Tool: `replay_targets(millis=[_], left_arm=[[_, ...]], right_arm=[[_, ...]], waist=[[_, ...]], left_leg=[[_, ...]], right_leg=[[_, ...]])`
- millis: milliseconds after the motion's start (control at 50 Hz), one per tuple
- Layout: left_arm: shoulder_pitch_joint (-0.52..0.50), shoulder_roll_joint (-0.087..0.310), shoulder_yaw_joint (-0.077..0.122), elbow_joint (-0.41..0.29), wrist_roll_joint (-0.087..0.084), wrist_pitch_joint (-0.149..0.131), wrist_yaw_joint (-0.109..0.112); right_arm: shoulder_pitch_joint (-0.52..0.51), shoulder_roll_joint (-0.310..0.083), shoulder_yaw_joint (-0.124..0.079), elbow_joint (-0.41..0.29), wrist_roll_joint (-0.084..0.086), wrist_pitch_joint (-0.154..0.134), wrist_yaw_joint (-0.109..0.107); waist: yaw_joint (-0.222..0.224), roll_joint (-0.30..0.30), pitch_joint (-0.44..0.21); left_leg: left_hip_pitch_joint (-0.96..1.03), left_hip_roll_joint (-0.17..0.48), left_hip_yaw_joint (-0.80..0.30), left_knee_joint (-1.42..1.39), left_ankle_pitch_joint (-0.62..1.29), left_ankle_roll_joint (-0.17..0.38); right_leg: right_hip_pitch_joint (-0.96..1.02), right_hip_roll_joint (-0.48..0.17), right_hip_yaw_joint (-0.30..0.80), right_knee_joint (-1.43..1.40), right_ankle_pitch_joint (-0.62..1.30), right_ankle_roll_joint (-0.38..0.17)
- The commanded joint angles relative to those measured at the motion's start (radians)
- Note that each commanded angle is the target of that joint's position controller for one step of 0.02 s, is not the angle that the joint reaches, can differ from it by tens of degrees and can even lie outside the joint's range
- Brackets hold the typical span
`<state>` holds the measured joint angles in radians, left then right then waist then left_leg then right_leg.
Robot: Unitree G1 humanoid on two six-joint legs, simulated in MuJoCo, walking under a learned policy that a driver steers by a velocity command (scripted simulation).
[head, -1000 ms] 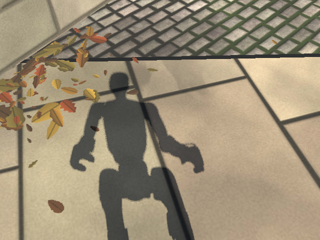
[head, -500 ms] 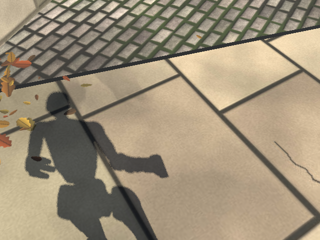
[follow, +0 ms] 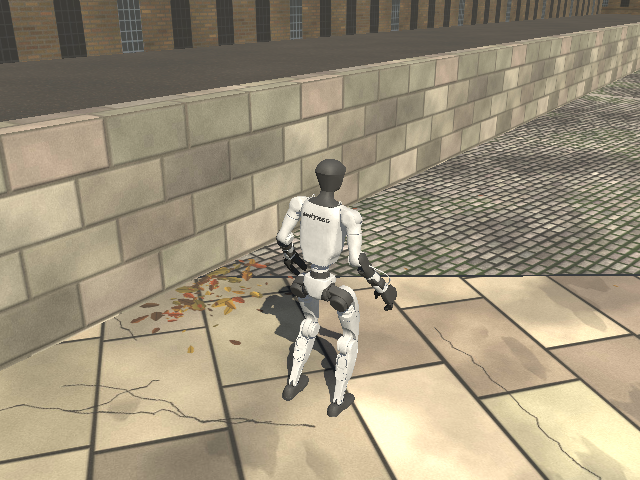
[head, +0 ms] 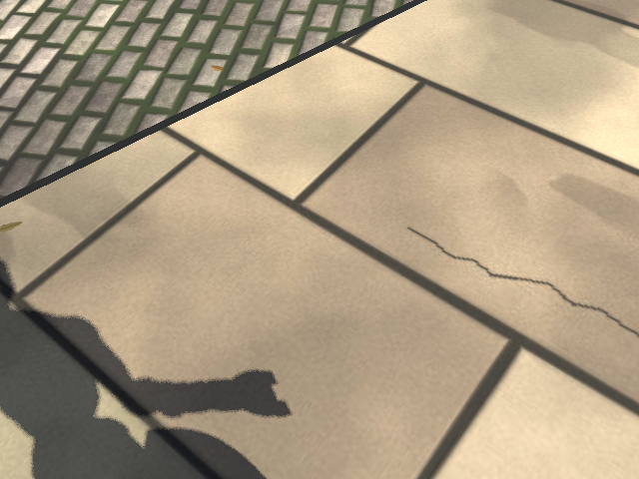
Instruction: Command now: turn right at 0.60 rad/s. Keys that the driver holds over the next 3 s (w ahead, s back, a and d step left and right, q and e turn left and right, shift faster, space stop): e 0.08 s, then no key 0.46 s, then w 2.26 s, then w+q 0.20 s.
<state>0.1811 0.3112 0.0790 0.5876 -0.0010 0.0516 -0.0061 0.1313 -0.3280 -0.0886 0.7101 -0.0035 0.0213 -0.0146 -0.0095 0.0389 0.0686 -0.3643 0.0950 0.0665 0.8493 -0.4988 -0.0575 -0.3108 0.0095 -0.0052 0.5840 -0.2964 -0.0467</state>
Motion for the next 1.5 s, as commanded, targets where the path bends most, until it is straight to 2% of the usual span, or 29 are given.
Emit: replay_targets(millis=[20,60,200,360,400,440,460,480,560,600,640,700,780,820,840,900,940,1040,1160,1200,1240,1260,1280,1300,1320,1340,1360,1420,1500], left_arm=[[0.056,0.208,0.055,-0.052,0.016,-0.055,0.004],[-0.019,0.167,0.038,-0.056,-0.014,-0.05,0.017],[-0.019,0.137,0.014,-0.036,0.005,-0.044,0.035],[-0.055,0.119,-0.004,0.005,0.007,-0.037,0.014],[-0.059,0.082,-0.021,0.023,-0.001,-0.04,0.013],[0.042,0.062,-0.024,0.046,0.027,-0.058,0.009],[0.036,0.053,-0.025,0.055,0.025,-0.058,0.013],[-0.003,0.076,-0.021,0.063,0.028,-0.054,0.016],[-0.024,0.06,-0.019,0.076,0.017,-0.033,0.021],[-0.013,0.052,-0.018,0.088,0.008,-0.037,0.021],[-0.024,0.037,-0.017,0.081,-0.005,-0.06,0.016],[-0.044,0.035,-0.011,0.074,-0.019,-0.101,0.002],[0.159,0.041,0.005,0.174,-0.014,-0.125,-0.019],[0.32,0.199,0.044,0.191,-0.01,-0.138,-0.022],[0.311,0.157,0.028,0.184,-0.001,-0.15,-0.021],[0.249,0.098,0.005,0.17,-0.003,-0.16,-0.011],[0.244,0.06,-0.013,0.172,0.002,-0.146,-0.008],[0.266,0.099,-0.013,0.189,-0.005,-0.126,0.014],[0.298,0.131,-0.003,0.235,-0.022,-0.123,0.016],[0.28,0.154,0.007,0.237,-0.017,-0.116,0.018],[0.259,0.152,0.006,0.229,-0.005,-0.103,0.023],[0.278,0.096,-0.014,0.201,0.023,-0.104,0.027],[0.435,-0.039,-0.049,0.202,-0.001,-0.12,0.016],[0.33,0.083,-0.023,0.208,-0.029,-0.138,0.007],[0.211,0.126,-0.009,0.171,-0.049,-0.146,0.003],[0.157,0.112,-0.014,0.158,-0.04,-0.153,0.009],[0.14,0.101,-0.011,0.157,-0.024,-0.153,0.012],[0.195,0.057,-0.015,0.177,-0.016,-0.126,0.015],[0.055,0.046,-0.02,0.126,0.003,-0.117,0.02]], right_arm=[[-0.084,-0.107,-0.025,-0.111,0.007,-0.015,-0.014],[-0.051,-0.116,-0.033,-0.086,-0.007,-0.011,-0.024],[-0.029,-0.063,-0.012,-0.065,0.005,-0.006,-0.013],[-0.01,-0.053,0.0,-0.065,0.013,-0.023,0.002],[0.038,-0.033,0.01,-0.049,-0.002,-0.035,0.01],[0.038,-0.141,-0.005,-0.062,-0.021,-0.039,0.003],[-0.004,-0.097,0.006,-0.053,-0.018,-0.04,0.009],[-0.036,-0.049,0.019,-0.065,-0.015,-0.044,0.015],[0.022,-0.052,0.027,-0.047,-0.014,-0.063,0.01],[0.056,-0.071,0.023,-0.04,-0.003,-0.054,0.0],[0.119,-0.106,0.015,-0.027,0.008,-0.05,-0.012],[0.138,-0.138,0.005,-0.018,0.017,-0.055,-0.018],[0.033,-0.085,0.02,-0.054,0.028,-0.046,-0.003],[-0.013,-0.005,0.046,-0.128,0.026,-0.074,0.0],[-0.013,-0.063,0.028,-0.13,0.044,-0.09,-0.002],[0.005,-0.059,0.024,-0.103,0.033,-0.117,0.019],[-0.012,-0.042,0.024,-0.105,0.025,-0.117,0.04],[-0.147,0.028,0.054,-0.151,0.021,-0.113,0.065],[-0.225,-0.021,0.041,-0.185,0.032,-0.123,0.075],[-0.155,-0.057,0.024,-0.17,0.026,-0.122,0.07],[0.116,-0.116,-0.01,-0.098,0.024,-0.11,0.047],[0.29,-0.184,-0.025,-0.065,0.014,-0.099,0.032],[0.298,-0.22,-0.024,-0.048,0.0,-0.104,0.048],[0.258,-0.117,-0.003,-0.054,0.011,-0.105,0.046],[0.185,-0.09,0.007,-0.052,0.016,-0.106,0.042],[0.129,-0.085,0.009,-0.052,0.011,-0.108,0.043],[0.094,-0.071,0.012,-0.052,-0.002,-0.113,0.048],[0.074,-0.043,0.017,-0.032,-0.002,-0.136,0.051],[0.125,-0.08,0.009,0.013,0.005,-0.14,0.04]], waist=[[0.049,-0.192,-0.144],[0.014,-0.164,-0.122],[0.023,-0.176,-0.153],[0.029,-0.173,-0.108],[-0.015,-0.132,-0.118],[0.064,0.072,-0.157],[0.072,0.137,-0.159],[0.052,0.104,-0.126],[0.016,0.046,-0.107],[0.001,0.055,-0.066],[-0.016,0.11,0.006],[-0.017,0.119,0.066],[0.09,0.072,-0.009],[0.132,-0.314,-0.049],[0.123,-0.257,-0.021],[0.08,-0.103,0.001],[0.069,-0.122,-0.007],[0.102,-0.109,0.026],[0.083,-0.133,0.063],[0.029,-0.152,-0.008],[-0.114,-0.145,-0.189],[-0.158,0.001,-0.342],[-0.051,0.286,-0.496],[-0.092,0.163,-0.383],[-0.078,0.089,-0.213],[-0.045,-0.014,-0.137],[-0.013,-0.026,-0.096],[0.041,0.027,-0.099],[0.017,0.001,-0.02]], left_leg=[[-0.303,-0.047,-0.127,0.351,-0.069,0.005],[-0.285,-0.042,-0.134,0.305,0.063,-0.003],[-0.167,-0.062,-0.117,0.101,0.17,-0.037],[0.048,-0.068,-0.1,-0.231,0.142,-0.006],[0.203,-0.065,-0.1,-0.477,0.376,0.02],[0.32,0.099,-0.235,-0.435,0.704,0.106],[0.196,0.111,-0.266,-0.465,0.531,0.171],[0.158,0.068,-0.24,-0.481,0.395,0.153],[0.157,-0.005,-0.166,-0.462,0.244,0.086],[0.154,-0.002,-0.2,-0.486,-0.039,0.123],[0.163,0.116,-0.378,-0.594,-0.267,0.21],[0.144,0.232,-0.518,-0.664,-0.241,0.283],[-0.047,0.062,-0.248,-0.508,-0.001,0.183],[-0.324,-0.132,-0.05,0.022,0.031,0.07],[-0.441,-0.111,-0.14,0.214,-0.081,0.075],[-0.544,-0.018,-0.153,0.277,0.149,0.119],[-0.484,0.004,-0.121,0.211,0.245,0.104],[-0.354,-0.029,-0.037,-0.11,0.442,0.043],[-0.229,-0.066,-0.047,-0.31,0.522,0.092],[-0.119,-0.103,-0.026,-0.315,0.467,0.131],[0.261,-0.126,-0.002,-0.313,0.475,0.186],[0.58,0.084,-0.251,-0.271,0.451,0.243],[0.809,0.294,-0.783,-0.461,0.118,0.395],[0.714,0.261,-0.829,-0.576,-0.04,0.349],[0.559,0.235,-0.664,-0.592,0.007,0.312],[0.411,0.2,-0.551,-0.611,0.151,0.299],[0.305,0.16,-0.463,-0.631,0.275,0.296],[0.188,0.113,-0.338,-0.703,0.386,0.314],[0.165,0.1,-0.248,-0.755,0.448,0.321]], right_leg=[[0.25,-0.311,0.396,-0.242,0.507,-0.246],[0.218,-0.239,0.334,-0.24,0.443,-0.179],[0.213,-0.198,0.298,-0.242,0.392,-0.178],[0.114,-0.188,0.372,-0.209,0.28,-0.181],[0.07,-0.147,0.352,-0.183,0.273,-0.123],[-0.001,-0.017,0.227,-0.091,0.073,-0.018],[0.084,0.008,0.163,-0.118,0.011,0.024],[0.113,0.001,0.162,-0.127,0.045,0.039],[0.102,0.002,0.175,-0.128,0.074,0.011],[0.013,0.045,0.123,-0.072,-0.159,0.0],[-0.119,0.059,0.048,0.053,-0.202,0.005],[-0.171,-0.012,0.025,0.138,-0.168,0.002],[0.26,0.023,-0.015,-0.11,0.039,-0.02],[0.438,-0.309,0.61,-0.368,-0.226,-0.208],[0.446,-0.376,0.721,-0.395,-0.204,-0.277],[0.48,-0.302,0.48,-0.381,-0.044,-0.201],[0.435,-0.245,0.345,-0.402,0.158,-0.163],[0.307,-0.183,0.156,-0.445,0.332,-0.148],[0.334,-0.246,0.125,-0.431,0.404,-0.121],[0.391,-0.248,0.103,-0.317,0.705,-0.096],[0.296,-0.187,0.05,0.016,0.904,-0.051],[0.057,-0.123,0.029,0.347,0.525,-0.023],[-0.25,0.069,0.108,0.669,-0.264,0.027],[-0.359,0.017,0.18,0.758,-0.255,0.018],[-0.408,-0.033,0.136,0.747,-0.158,0.009],[-0.372,-0.081,0.108,0.702,-0.068,0.009],[-0.334,-0.112,0.102,0.653,-0.014,0.013],[-0.243,-0.153,0.1,0.581,0.043,0.031],[-0.356,-0.172,0.085,0.39,0.19,0.071]])
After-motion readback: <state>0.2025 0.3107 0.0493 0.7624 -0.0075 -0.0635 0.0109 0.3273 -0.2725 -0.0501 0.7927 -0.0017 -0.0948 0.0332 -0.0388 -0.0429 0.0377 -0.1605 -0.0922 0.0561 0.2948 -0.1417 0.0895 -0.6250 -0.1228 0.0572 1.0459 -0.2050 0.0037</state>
